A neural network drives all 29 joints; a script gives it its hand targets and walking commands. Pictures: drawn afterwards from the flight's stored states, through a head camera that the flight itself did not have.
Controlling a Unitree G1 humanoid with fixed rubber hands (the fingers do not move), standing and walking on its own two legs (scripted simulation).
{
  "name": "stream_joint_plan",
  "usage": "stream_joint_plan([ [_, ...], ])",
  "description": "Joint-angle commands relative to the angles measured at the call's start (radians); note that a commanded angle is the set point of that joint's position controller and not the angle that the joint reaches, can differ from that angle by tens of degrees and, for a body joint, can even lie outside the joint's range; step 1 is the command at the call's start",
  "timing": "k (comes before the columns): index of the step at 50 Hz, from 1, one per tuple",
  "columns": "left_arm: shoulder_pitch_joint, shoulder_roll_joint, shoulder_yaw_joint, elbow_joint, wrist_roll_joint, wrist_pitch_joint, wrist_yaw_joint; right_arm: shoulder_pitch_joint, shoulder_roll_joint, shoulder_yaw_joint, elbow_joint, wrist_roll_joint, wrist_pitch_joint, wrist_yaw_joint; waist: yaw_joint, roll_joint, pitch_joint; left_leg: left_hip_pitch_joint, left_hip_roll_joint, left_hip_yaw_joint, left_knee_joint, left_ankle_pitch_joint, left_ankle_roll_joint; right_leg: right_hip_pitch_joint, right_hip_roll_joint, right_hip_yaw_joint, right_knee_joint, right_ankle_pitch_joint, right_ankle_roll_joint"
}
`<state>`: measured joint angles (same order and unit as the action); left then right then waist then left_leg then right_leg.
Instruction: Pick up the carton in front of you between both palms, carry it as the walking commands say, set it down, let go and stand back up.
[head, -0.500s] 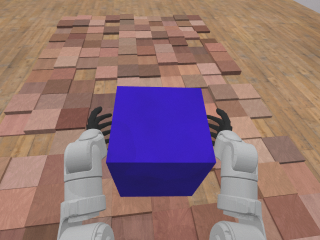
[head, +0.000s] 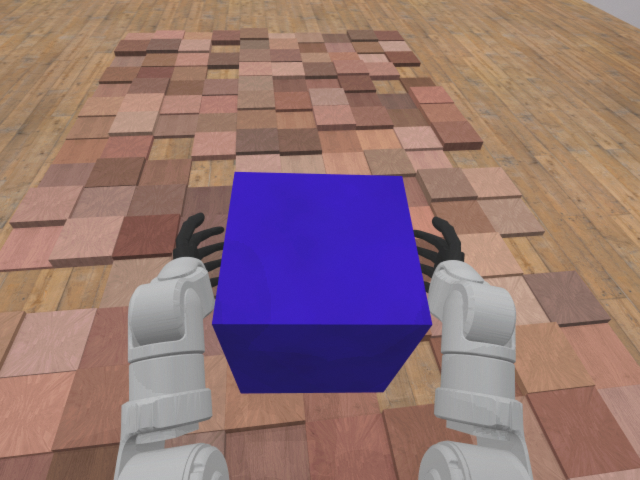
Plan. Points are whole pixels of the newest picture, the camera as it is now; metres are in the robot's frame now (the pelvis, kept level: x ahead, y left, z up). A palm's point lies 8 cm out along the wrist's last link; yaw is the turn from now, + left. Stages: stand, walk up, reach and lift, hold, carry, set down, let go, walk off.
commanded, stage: carry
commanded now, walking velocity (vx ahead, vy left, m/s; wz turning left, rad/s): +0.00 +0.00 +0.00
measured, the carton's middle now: (315, 292) +0.34 +0.01 +0.05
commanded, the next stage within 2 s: none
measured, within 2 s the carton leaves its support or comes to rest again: neither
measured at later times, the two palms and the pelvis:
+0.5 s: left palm (186, 274) +0.31 +0.16 +0.11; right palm (442, 277) +0.32 -0.15 +0.11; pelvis +0.00 +0.00 +0.00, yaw +0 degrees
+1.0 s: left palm (193, 172) +0.49 +0.19 +0.13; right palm (404, 172) +0.49 -0.12 +0.14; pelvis +0.15 +0.02 -0.02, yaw +0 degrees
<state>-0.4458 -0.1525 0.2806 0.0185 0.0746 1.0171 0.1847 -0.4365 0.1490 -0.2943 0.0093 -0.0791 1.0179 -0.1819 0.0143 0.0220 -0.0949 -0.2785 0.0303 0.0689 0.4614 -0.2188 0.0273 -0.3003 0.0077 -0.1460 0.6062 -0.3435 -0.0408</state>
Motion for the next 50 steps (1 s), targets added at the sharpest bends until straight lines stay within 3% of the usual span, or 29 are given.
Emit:
stream_joint_plan([
  [1, -0.573, -0.757, -0.588, -0.052, -0.151, -0.012, 0.0, -0.576, 0.734, 0.58, -0.049, 0.14, -0.015, 0.001, -0.006, 0.004, -0.305, 0.139, 0.124, -0.097, -0.029, 0.29, 0.019, 0.081, -0.134, 0.132, -0.085, 0.243, -0.013],
  [22, -0.574, -0.759, -0.588, -0.051, -0.151, -0.012, 0.0, -0.576, 0.734, 0.58, -0.049, 0.14, -0.016, 0.001, -0.006, 0.005, -0.306, 0.137, 0.125, -0.102, -0.036, 0.283, 0.023, 0.074, -0.133, 0.132, -0.084, 0.224, -0.011],
  [24, -0.586, -0.762, -0.591, -0.064, -0.158, -0.014, 0.0, -0.59, 0.735, 0.583, -0.062, 0.146, -0.018, 0.0, -0.007, 0.014, -0.304, 0.132, 0.121, -0.111, -0.076, 0.078, 0.03, 0.064, -0.12, 0.117, -0.094, 0.074, -0.012],
  [26, -0.613, -0.763, -0.597, -0.089, -0.166, -0.017, 0.004, -0.615, 0.729, 0.589, -0.084, 0.158, -0.021, -0.004, -0.021, 0.026, -0.252, 0.103, 0.134, -0.166, -0.158, -0.299, 0.055, 0.012, -0.097, 0.108, -0.099, -0.153, -0.017],
  [27, -0.631, -0.756, -0.597, -0.098, -0.17, -0.017, 0.007, -0.63, 0.721, 0.591, -0.094, 0.164, -0.022, -0.007, -0.03, 0.038, -0.221, 0.098, 0.152, -0.209, -0.188, -0.399, 0.071, -0.027, -0.084, 0.098, -0.075, -0.195, -0.016],
  [29, -0.644, -0.73, -0.595, -0.119, -0.186, -0.015, 0.014, -0.642, 0.688, 0.595, -0.118, 0.179, -0.023, -0.015, -0.039, 0.096, -0.203, 0.122, 0.189, -0.272, -0.221, -0.431, 0.106, -0.074, -0.051, 0.053, -0.016, -0.143, -0.011],
  [31, -0.648, -0.691, -0.59, -0.139, -0.204, -0.01, 0.025, -0.644, 0.648, 0.599, -0.15, 0.195, -0.017, -0.026, -0.028, 0.085, -0.22, 0.129, 0.186, -0.251, -0.214, -0.398, 0.111, -0.038, -0.035, 0.036, -0.068, -0.115, -0.016],
  [33, -0.637, -0.657, -0.574, -0.145, -0.204, 0.0, 0.037, -0.647, 0.618, 0.599, -0.17, 0.205, -0.005, -0.036, -0.012, 0.035, -0.241, 0.075, 0.144, -0.175, -0.147, -0.315, 0.08, 0.087, -0.056, 0.081, -0.133, -0.089, -0.039],
  [34, -0.619, -0.64, -0.563, -0.139, -0.2, 0.006, 0.041, -0.646, 0.605, 0.596, -0.173, 0.208, 0.004, -0.038, 0.002, -0.02, -0.246, 0.013, 0.107, -0.115, -0.061, -0.258, 0.053, 0.163, -0.101, 0.158, -0.175, -0.098, -0.065],
  [35, -0.598, -0.617, -0.551, -0.132, -0.195, 0.014, 0.045, -0.639, 0.597, 0.591, -0.17, 0.21, 0.013, -0.04, 0.024, -0.102, -0.252, -0.09, 0.057, -0.029, 0.078, -0.217, 0.021, 0.267, -0.182, 0.281, -0.222, -0.117, -0.107],
  [36, -0.579, -0.592, -0.541, -0.126, -0.191, 0.024, 0.048, -0.627, 0.589, 0.582, -0.162, 0.208, 0.022, -0.042, 0.047, -0.163, -0.22, -0.257, 0.011, 0.035, 0.191, -0.211, -0.002, 0.379, -0.26, 0.407, -0.255, -0.064, -0.159],
  [37, -0.573, -0.576, -0.536, -0.125, -0.187, 0.034, 0.051, -0.624, 0.573, 0.567, -0.155, 0.203, 0.032, -0.044, 0.059, -0.189, -0.169, -0.411, -0.018, 0.05, 0.244, -0.28, -0.003, 0.448, -0.324, 0.506, -0.264, 0.048, -0.217],
  [38, -0.581, -0.567, -0.532, -0.132, -0.183, 0.043, 0.052, -0.635, 0.564, 0.552, -0.144, 0.196, 0.042, -0.046, 0.083, -0.174, -0.131, -0.511, -0.019, 0.02, 0.287, -0.333, 0.004, 0.49, -0.356, 0.548, -0.268, 0.208, -0.251],
  [39, -0.6, -0.567, -0.534, -0.141, -0.185, 0.051, 0.051, -0.632, 0.566, 0.537, -0.126, 0.189, 0.05, -0.047, 0.093, -0.14, -0.136, -0.543, 0.0, -0.006, 0.307, -0.319, 0.01, 0.523, -0.363, 0.534, -0.265, 0.283, -0.252],
  [41, -0.642, -0.602, -0.565, -0.172, -0.21, 0.057, 0.042, -0.608, 0.582, 0.512, -0.103, 0.173, 0.06, -0.044, 0.081, -0.106, -0.17, -0.478, 0.017, -0.019, 0.246, -0.23, 0.011, 0.509, -0.335, 0.44, -0.276, 0.259, -0.196],
  [44, -0.711, -0.657, -0.617, -0.215, -0.258, 0.053, 0.025, -0.623, 0.603, 0.499, -0.121, 0.156, 0.06, -0.039, 0.049, -0.139, -0.186, -0.284, -0.021, 0.022, 0.147, -0.07, 0.006, 0.389, -0.259, 0.274, -0.266, 0.333, -0.125],
  [46, -0.723, -0.677, -0.637, -0.218, -0.275, 0.051, 0.019, -0.605, 0.603, 0.494, -0.123, 0.146, 0.058, -0.039, -0.014, -0.144, -0.219, -0.04, -0.061, 0.07, 0.056, 0.049, 0.019, 0.262, -0.209, 0.144, -0.162, 0.508, -0.078],
  [47, -0.707, -0.68, -0.639, -0.211, -0.274, 0.054, 0.019, -0.582, 0.596, 0.491, -0.119, 0.143, 0.058, -0.039, -0.069, -0.122, -0.28, 0.161, -0.093, 0.128, 0.01, 0.097, 0.029, 0.18, -0.177, 0.056, -0.019, 0.603, -0.055],
  [48, -0.683, -0.669, -0.633, -0.202, -0.264, 0.058, 0.021, -0.56, 0.584, 0.49, -0.109, 0.141, 0.061, -0.04, -0.109, -0.038, -0.35, 0.354, -0.102, 0.155, 0.002, 0.059, 0.026, 0.084, -0.133, -0.015, 0.169, 0.538, -0.03],
  [49, -0.667, -0.647, -0.612, -0.191, -0.246, 0.063, 0.026, -0.528, 0.586, 0.496, -0.102, 0.142, 0.065, -0.04, -0.114, 0.058, -0.377, 0.487, 0.076, -0.119, -0.037, -0.132, 0.044, -0.106, -0.113, 0.003, 0.411, 0.257, 0.004],
  [50, -0.642, -0.651, -0.589, -0.183, -0.233, 0.073, 0.028, -0.573, 0.572, 0.508, -0.111, 0.144, 0.065, -0.043, -0.083, 0.262, -0.377, 0.57, 0.325, -0.6, -0.149, -0.098, 0.166, -0.371, 0.026, 0.042, 0.616, -0.157, 0.04],
])
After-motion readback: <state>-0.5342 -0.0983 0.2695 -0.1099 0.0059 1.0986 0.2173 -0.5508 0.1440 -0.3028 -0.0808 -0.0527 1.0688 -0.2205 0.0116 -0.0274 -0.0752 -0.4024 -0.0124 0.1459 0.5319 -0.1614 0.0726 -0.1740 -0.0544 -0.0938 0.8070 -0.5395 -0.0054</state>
